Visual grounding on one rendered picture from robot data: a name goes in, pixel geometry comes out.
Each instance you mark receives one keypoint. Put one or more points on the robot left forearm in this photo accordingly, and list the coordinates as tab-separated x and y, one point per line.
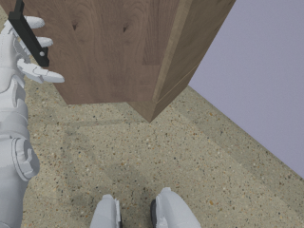
14	113

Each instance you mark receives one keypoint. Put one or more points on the handle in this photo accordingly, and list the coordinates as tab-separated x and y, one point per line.
21	26

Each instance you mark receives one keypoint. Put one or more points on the robot left thigh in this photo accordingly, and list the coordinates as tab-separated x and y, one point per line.
107	214

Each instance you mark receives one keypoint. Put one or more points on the cupboard door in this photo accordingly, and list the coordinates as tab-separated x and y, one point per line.
108	51

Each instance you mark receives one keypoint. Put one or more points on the robot left upper arm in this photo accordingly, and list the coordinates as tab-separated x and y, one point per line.
18	164

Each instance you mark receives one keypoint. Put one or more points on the robot right thigh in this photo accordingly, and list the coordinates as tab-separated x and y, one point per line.
175	210

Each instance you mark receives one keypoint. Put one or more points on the left robot hand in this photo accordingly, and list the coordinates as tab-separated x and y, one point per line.
11	52

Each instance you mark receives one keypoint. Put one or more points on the robot thigh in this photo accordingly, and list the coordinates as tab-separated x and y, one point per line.
175	210
107	214

